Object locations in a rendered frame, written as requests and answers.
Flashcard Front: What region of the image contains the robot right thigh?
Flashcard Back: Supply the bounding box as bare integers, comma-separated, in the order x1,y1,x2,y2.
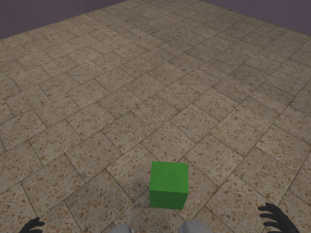
178,219,213,233

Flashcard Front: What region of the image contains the robot left hand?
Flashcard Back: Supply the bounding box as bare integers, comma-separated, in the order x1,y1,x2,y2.
18,217,45,233

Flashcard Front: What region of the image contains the carton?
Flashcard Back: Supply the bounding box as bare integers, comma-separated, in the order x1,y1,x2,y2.
149,161,189,210

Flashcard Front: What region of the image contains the robot right hand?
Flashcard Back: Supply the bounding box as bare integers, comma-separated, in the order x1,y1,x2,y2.
258,202,299,233

